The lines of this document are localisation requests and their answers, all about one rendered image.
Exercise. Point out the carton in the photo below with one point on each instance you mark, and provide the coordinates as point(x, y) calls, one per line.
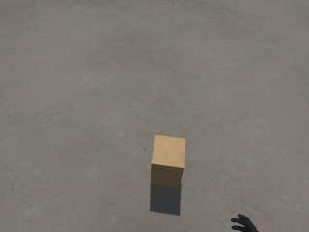
point(168, 161)

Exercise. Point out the right robot hand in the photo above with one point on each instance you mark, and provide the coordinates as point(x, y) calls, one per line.
point(243, 220)

